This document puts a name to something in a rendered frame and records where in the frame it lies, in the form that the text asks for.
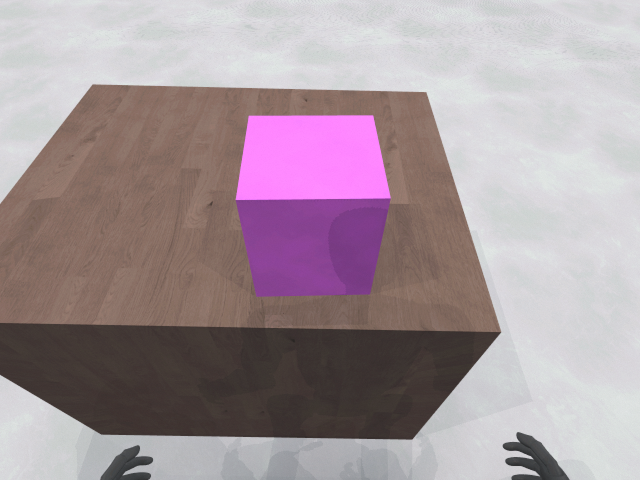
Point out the left robot hand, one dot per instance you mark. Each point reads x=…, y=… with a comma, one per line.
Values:
x=126, y=461

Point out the pedestal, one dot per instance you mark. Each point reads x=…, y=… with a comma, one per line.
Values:
x=127, y=299

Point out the carton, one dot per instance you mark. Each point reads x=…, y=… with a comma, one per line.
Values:
x=312, y=199

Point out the right robot hand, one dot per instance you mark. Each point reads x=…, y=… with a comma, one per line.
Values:
x=542, y=463

